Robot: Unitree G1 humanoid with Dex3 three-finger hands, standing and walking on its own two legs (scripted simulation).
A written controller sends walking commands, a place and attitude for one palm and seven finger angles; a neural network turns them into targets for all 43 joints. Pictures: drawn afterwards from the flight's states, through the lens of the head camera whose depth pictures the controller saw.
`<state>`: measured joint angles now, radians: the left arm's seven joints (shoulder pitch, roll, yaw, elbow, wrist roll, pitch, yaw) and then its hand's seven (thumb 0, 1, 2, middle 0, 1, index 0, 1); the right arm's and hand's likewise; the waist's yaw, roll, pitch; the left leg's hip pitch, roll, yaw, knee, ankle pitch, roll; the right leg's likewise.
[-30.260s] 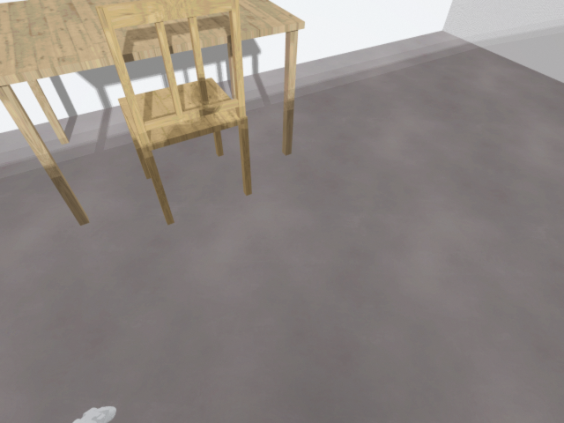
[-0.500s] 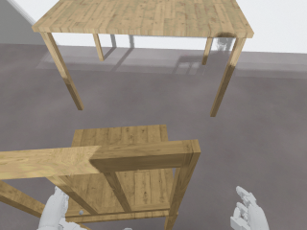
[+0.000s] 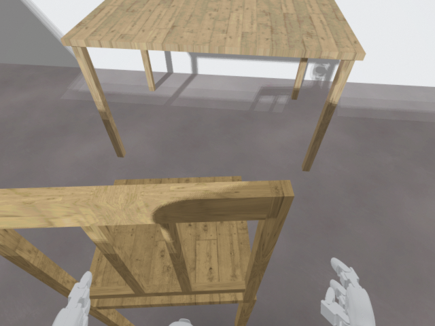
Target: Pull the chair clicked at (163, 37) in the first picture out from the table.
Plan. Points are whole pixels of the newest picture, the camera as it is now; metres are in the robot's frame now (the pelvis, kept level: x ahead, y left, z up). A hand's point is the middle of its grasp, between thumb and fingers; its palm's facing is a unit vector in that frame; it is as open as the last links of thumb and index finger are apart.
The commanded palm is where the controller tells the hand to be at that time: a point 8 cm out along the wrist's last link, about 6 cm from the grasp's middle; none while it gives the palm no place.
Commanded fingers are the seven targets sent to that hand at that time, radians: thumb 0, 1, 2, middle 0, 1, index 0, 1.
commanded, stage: draw the fingers out of the gap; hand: left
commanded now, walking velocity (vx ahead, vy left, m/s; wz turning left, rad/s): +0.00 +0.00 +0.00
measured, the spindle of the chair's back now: (121, 262) +0.24 +0.20 -0.01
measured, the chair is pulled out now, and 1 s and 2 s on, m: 0.68 0.68 0.64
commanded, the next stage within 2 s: draw the hand back to the body in 0.10 s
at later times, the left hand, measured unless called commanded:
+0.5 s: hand out of the picture +0.13 +0.20 +0.05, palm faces +0.06 -0.99 -0.12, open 17.5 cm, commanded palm +0.07 +0.26 +0.06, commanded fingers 0.00 -0.55 0.20 0.00 0.00 0.00 0.00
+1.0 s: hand (41, 298) +0.15 +0.24 +0.11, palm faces +0.24 -0.89 -0.39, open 15.2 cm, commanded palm +0.11 +0.29 +0.16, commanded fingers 0.00 0.17 0.55 -0.10 -0.15 -0.10 -0.15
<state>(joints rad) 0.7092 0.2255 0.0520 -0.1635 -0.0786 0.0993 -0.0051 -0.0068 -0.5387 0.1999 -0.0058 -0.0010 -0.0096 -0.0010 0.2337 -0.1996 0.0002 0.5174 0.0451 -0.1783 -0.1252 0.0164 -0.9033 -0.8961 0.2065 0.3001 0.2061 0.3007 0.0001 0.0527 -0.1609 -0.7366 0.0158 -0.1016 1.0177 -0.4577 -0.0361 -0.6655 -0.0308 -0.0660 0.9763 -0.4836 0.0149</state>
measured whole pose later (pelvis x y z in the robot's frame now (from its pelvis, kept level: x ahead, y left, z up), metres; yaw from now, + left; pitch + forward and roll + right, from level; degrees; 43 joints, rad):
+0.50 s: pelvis -0.01 +0.01 -0.01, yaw +0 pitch +9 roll -3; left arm 0.78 0.26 0.14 -0.31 -0.23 -0.23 -0.19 -0.01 -0.54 0.20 0.00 0.00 -0.01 0.00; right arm 0.21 -0.18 -0.01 0.57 0.07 -0.26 -0.12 0.02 -0.90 -0.90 0.21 0.30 0.21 0.30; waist 0.03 0.06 -0.15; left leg -0.77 0.03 -0.12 1.10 -0.48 -0.03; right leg -0.69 -0.02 -0.08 1.02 -0.50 0.02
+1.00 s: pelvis +0.00 +0.01 +0.03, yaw -1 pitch -1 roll -3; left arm 0.73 0.35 0.15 -0.44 -0.05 0.01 0.11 -0.01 -0.16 0.39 -0.13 -0.11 -0.07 -0.08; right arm 0.23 -0.19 0.06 0.57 0.04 -0.19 -0.16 0.02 -0.90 -0.90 0.20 0.30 0.20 0.30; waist 0.06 0.06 -0.05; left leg -0.42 0.03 -0.07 0.83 -0.40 -0.02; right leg -0.34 -0.02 -0.04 0.74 -0.39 0.03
